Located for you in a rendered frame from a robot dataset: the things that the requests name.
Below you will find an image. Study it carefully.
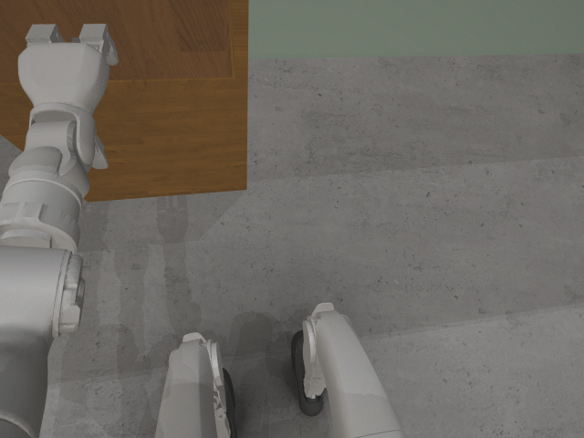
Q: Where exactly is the left robot thigh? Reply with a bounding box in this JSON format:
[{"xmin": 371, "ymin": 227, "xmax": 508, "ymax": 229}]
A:
[{"xmin": 155, "ymin": 339, "xmax": 224, "ymax": 438}]

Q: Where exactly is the robot left hand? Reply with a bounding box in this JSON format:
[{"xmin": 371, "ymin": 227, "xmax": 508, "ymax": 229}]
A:
[{"xmin": 18, "ymin": 24, "xmax": 119, "ymax": 169}]

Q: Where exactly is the drawer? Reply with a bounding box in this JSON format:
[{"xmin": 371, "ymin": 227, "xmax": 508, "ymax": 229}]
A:
[{"xmin": 0, "ymin": 0, "xmax": 232, "ymax": 83}]

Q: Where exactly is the cabinet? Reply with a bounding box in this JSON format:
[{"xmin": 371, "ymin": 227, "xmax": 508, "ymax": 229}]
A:
[{"xmin": 0, "ymin": 0, "xmax": 248, "ymax": 202}]

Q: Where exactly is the robot left forearm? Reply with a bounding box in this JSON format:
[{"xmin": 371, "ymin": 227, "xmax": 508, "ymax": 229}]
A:
[{"xmin": 0, "ymin": 103, "xmax": 96, "ymax": 255}]

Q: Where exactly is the left robot upper arm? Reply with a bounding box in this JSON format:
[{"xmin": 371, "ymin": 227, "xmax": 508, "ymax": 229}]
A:
[{"xmin": 0, "ymin": 245, "xmax": 86, "ymax": 438}]

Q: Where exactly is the right robot foot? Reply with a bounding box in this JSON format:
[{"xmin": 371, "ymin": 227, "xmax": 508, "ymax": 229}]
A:
[{"xmin": 291, "ymin": 330, "xmax": 323, "ymax": 416}]

